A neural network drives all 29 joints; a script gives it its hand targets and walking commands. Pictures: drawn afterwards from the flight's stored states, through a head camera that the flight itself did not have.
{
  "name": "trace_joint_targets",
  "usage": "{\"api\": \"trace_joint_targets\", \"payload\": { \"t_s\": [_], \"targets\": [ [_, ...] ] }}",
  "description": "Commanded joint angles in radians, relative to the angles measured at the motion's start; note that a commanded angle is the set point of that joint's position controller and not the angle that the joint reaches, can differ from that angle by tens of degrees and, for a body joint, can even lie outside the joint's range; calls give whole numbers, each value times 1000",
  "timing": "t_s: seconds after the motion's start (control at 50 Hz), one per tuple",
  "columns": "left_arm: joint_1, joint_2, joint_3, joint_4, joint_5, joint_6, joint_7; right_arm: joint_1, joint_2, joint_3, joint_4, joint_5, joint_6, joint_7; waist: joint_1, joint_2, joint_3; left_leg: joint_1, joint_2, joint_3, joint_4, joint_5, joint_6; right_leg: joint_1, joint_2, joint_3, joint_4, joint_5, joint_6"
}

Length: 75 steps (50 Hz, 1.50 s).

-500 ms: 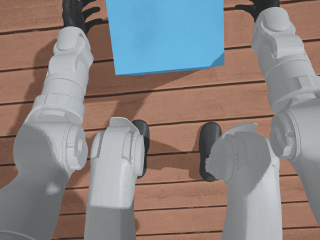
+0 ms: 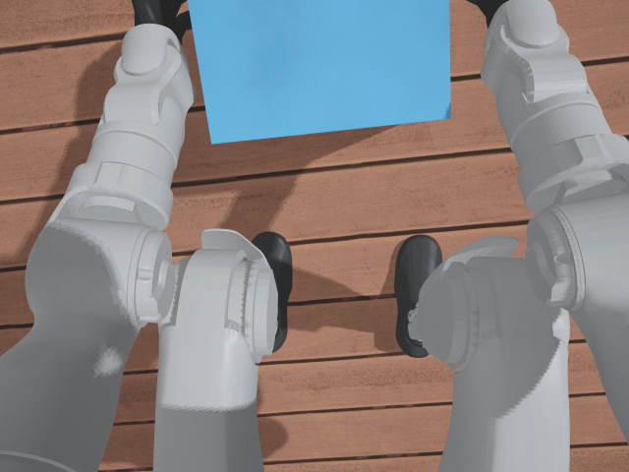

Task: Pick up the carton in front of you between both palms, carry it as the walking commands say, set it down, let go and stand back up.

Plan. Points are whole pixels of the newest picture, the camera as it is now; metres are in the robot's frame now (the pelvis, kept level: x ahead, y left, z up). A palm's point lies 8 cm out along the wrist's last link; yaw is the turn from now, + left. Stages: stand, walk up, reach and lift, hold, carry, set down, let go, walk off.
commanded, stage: reach and lift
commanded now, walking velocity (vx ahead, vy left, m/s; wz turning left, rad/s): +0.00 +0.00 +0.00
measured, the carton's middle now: (321, 40) +0.51 +0.04 -0.25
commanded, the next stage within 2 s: none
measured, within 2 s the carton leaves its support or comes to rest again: leaves its support in 0.40 s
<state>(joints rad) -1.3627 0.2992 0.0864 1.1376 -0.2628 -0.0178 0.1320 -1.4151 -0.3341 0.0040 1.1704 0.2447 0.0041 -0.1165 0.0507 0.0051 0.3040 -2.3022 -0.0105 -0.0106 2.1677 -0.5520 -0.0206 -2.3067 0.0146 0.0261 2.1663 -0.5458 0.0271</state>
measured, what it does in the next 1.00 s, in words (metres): rises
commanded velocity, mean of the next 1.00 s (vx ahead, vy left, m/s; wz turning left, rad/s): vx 0.00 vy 0.00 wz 0.00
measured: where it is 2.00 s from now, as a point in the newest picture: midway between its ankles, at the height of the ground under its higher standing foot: (342, 314)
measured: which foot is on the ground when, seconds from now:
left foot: down 0.00-1.00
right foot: down 0.00-1.00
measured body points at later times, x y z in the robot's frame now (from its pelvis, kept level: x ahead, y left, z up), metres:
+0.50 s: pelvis +0.00 +0.00 +0.00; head +0.35 +0.01 +0.28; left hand +0.53 +0.19 -0.16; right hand +0.55 -0.11 -0.16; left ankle +0.11 +0.12 -0.34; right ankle +0.12 -0.13 -0.34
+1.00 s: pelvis +0.00 -0.01 +0.12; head +0.27 +0.00 +0.49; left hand +0.48 +0.19 +0.05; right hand +0.51 -0.11 +0.04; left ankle +0.11 +0.12 -0.34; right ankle +0.11 -0.13 -0.34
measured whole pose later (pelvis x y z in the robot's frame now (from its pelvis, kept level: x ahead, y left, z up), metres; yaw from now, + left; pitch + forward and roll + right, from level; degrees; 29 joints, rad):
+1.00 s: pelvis +0.00 -0.01 +0.12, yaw +2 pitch +44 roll +0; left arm -1.00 0.00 0.52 0.65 0.23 0.41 0.02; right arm -1.03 0.01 -0.44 0.71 -0.23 0.39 -0.05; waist 0.05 -0.02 -0.17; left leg -2.02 -0.04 -0.04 1.73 -0.48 -0.04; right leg -2.02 0.06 0.04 1.74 -0.49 0.02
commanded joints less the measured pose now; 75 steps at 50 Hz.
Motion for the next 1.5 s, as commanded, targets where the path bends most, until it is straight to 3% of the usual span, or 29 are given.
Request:
{"api": "trace_joint_targets", "payload": {
  "t_s": [0.0,0.04,0.06,0.08,0.16,0.24,0.26,0.3,0.38,0.4,0.42,0.48,0.56,0.62,0.7,0.76,0.92,0.94,1.0,1.1,1.14,1.18,1.2,1.24,1.26,1.3,1.34,1.36,1.48],
  "targets": [
    [-232,-53,-55,-65,-29,-28,-15,-257,18,36,-111,-6,-35,-6,-35,-15,-1125,567,-36,40,-194,310,-44,596,38,-41,-173,266,4],
    [-237,-144,-64,-115,11,-22,-30,-260,164,74,-112,-10,-28,-4,50,-41,-1158,587,-57,59,-200,294,-24,635,58,-33,-179,267,5],
    [-268,-112,-60,-130,-8,-31,-15,-300,105,48,-143,4,-40,-10,-22,-36,-1198,563,-39,56,-193,264,-34,628,42,-46,-175,235,-3],
    [-343,-228,-98,-106,-17,-32,-31,-347,257,80,-145,12,-32,-9,17,-32,-1174,568,-57,54,-189,275,-28,632,62,-31,-183,254,-6],
    [-478,-670,-193,-137,35,-2,-132,-435,660,152,-122,-66,-17,85,-53,-45,-1131,599,-92,31,-171,321,-27,584,99,-48,-146,280,-10],
    [-593,-830,-209,-179,52,48,-213,-478,915,167,-123,-65,28,162,8,-70,-1073,536,-101,65,-191,268,-20,602,114,-59,-138,268,-20],
    [-628,-905,-205,-201,54,61,-222,-567,921,174,-223,-57,19,175,-53,-58,-1111,573,-90,58,-132,304,-15,586,116,-55,-138,262,-27],
    [-566,-923,-197,-239,78,72,-232,-604,992,226,-273,10,31,184,104,-34,-1231,595,-107,83,-142,354,-5,618,125,-63,-108,287,-21],
    [-657,-1105,-277,-418,-37,122,-239,-605,1067,249,-421,5,65,177,-47,-59,-1631,789,-116,88,-143,462,-17,809,141,-123,-93,422,-28],
    [-654,-1098,-294,-464,-27,134,-234,-615,1119,230,-397,18,89,175,34,-51,-1675,839,-129,121,-174,444,-19,833,146,-124,-129,366,-33],
    [-645,-1099,-343,-483,-28,158,-236,-606,1133,250,-462,-2,104,173,-31,-86,-1697,848,-132,106,-180,465,-26,854,128,-143,-133,420,-19],
    [-654,-1191,-280,-570,29,207,-246,-662,1213,254,-554,2,160,190,49,-46,-1803,906,-141,109,-183,485,-3,834,148,-115,-150,389,-30],
    [-627,-1254,-260,-598,98,283,-279,-505,1346,152,-519,-80,252,229,-8,-27,-1688,782,-146,103,-291,313,9,770,164,-119,-251,258,-36],
    [-420,-1313,-133,-414,222,355,-303,-461,1333,49,-451,-185,299,269,36,43,-1444,708,-145,111,-373,227,8,607,161,-105,-321,169,-40],
    [-423,-1222,30,-342,351,391,-341,-273,1268,-185,-214,-398,353,306,-41,-19,-1113,622,-139,71,-470,86,7,489,159,-121,-445,37,-54],
    [-327,-1272,16,-307,384,393,-341,-412,1350,-68,-379,-301,337,318,66,-45,-1373,745,-150,92,-504,207,27,615,169,-124,-459,137,-17],
    [-305,-1323,-66,-461,353,420,-374,-289,1423,13,-424,-335,379,298,43,-97,-1552,828,-160,114,-591,231,-3,936,165,-68,-633,168,0],
    [-254,-1355,-81,-407,332,437,-379,-230,1420,9,-418,-336,377,292,-11,-48,-1479,769,-155,101,-591,223,-7,924,158,-66,-630,180,-7],
    [-202,-1362,-139,-474,345,430,-392,-233,1473,80,-514,-308,376,288,36,-31,-1531,869,-155,92,-654,298,5,969,165,-57,-678,275,-2],
    [-231,-1343,-174,-473,301,424,-378,-187,1453,105,-457,-305,390,294,-49,-76,-1412,940,-150,72,-725,170,-13,989,165,-78,-741,148,0],
    [-185,-1448,-230,-533,292,423,-370,-120,1465,101,-496,-284,377,309,-45,65,-1513,1067,-161,78,-754,237,-20,1046,171,-64,-750,208,-17],
    [-74,-1443,-215,-478,323,430,-362,-145,1497,136,-539,-258,372,327,21,15,-1493,1174,-150,47,-778,353,-9,989,175,-69,-760,259,-4],
    [-104,-1454,-250,-513,291,425,-358,-75,1484,137,-532,-282,374,323,-43,39,-1532,1185,-153,52,-776,353,-17,1054,170,-54,-780,283,-16],
    [-97,-1452,-224,-506,290,413,-347,-78,1533,196,-536,-235,380,328,35,-6,-1479,1167,-157,59,-791,311,0,1120,167,-27,-813,230,-16],
    [-75,-1506,-242,-514,268,412,-342,27,1517,155,-494,-285,377,334,-57,-34,-1430,1185,-154,23,-839,284,-8,1160,167,-43,-844,238,-24],
    [115,-1456,-204,-434,351,428,-350,73,1528,138,-501,-296,384,338,35,-35,-1289,1233,-166,39,-905,320,18,1122,169,-24,-912,228,2],
    [39,-1470,-225,-493,311,411,-356,78,1497,153,-522,-308,371,335,-46,-47,-1334,1276,-145,4,-910,273,5,1167,162,-46,-911,205,-9],
    [102,-1473,-199,-434,346,414,-353,74,1528,151,-501,-315,372,333,9,-68,-1257,1298,-153,-1,-977,293,10,1153,155,-52,-955,207,-3],
    [198,-1473,-262,-504,340,388,-350,202,1516,174,-553,-297,342,328,0,31,-1204,1370,-151,10,-1040,359,11,1356,145,23,-1057,313,-19]
  ]
}}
